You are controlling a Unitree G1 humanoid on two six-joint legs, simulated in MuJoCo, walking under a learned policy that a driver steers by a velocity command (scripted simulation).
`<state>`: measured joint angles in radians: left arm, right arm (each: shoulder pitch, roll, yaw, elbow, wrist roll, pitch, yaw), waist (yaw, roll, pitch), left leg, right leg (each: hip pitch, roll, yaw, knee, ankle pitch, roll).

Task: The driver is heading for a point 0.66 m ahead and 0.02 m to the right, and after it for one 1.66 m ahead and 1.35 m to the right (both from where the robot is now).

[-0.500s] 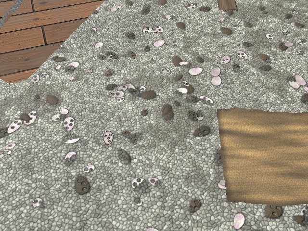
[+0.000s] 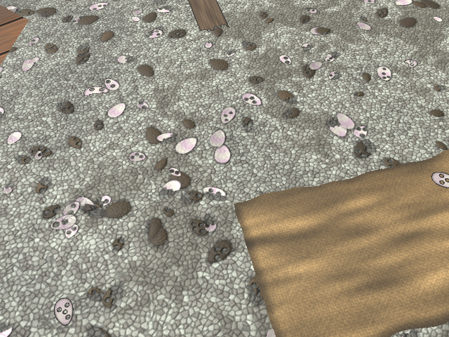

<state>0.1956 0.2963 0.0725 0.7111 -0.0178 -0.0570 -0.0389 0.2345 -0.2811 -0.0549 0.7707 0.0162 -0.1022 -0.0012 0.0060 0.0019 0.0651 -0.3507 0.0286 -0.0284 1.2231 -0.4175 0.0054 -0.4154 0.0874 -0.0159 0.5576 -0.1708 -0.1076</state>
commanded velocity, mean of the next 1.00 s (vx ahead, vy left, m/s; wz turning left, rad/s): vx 0.45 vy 0.00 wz -0.32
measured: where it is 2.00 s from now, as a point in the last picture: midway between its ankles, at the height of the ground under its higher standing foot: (268, 278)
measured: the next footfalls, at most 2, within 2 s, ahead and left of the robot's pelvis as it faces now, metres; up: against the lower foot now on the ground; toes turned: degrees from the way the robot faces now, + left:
left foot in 0.36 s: +0.40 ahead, +0.13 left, +0.00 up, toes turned -14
right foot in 0.86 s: +0.62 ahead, -0.18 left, +0.00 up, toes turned -16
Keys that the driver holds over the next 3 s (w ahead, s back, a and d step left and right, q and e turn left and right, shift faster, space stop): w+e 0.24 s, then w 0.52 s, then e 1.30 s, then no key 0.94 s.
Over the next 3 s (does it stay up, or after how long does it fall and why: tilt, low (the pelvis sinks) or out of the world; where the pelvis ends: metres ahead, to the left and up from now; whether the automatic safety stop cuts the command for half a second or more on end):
stays up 0.55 -0.09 0.01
